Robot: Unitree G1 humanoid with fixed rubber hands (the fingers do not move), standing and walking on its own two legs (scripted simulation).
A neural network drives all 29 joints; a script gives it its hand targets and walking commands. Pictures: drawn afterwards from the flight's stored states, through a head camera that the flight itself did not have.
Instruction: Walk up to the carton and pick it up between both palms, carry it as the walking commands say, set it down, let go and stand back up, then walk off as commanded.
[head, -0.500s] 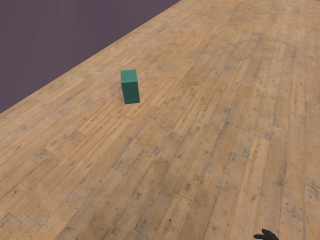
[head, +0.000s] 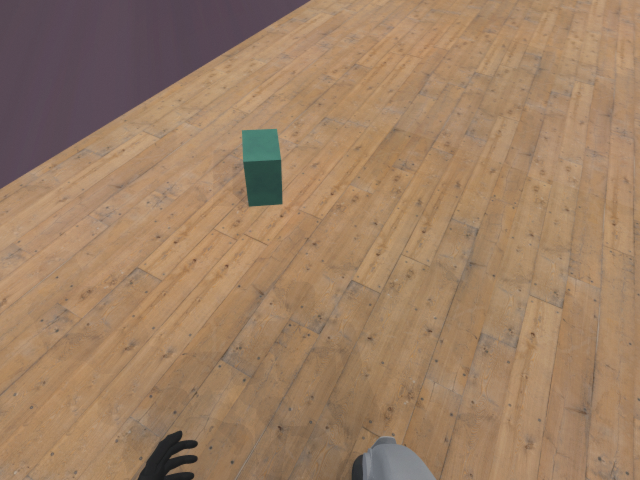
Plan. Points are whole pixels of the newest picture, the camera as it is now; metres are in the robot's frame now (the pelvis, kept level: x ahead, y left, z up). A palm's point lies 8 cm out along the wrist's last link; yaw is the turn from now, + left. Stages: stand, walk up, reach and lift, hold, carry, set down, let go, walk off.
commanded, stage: walk up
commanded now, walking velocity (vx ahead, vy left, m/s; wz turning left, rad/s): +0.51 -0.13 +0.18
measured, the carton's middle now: (262, 168) +1.44 +0.09 -0.65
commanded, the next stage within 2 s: none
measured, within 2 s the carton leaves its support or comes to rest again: neither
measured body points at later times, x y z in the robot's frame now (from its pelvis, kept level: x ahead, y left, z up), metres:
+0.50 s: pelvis +0.26 -0.04 +0.01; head +0.29 -0.07 +0.45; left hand +0.15 +0.20 -0.12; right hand +0.39 -0.27 -0.15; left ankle +0.37 +0.14 -0.67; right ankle +0.24 -0.14 -0.74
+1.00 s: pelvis +0.50 +0.05 +0.01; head +0.52 +0.08 +0.45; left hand +0.58 +0.29 -0.15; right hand +0.44 -0.20 -0.12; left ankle +0.46 +0.14 -0.74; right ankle +0.57 -0.12 -0.66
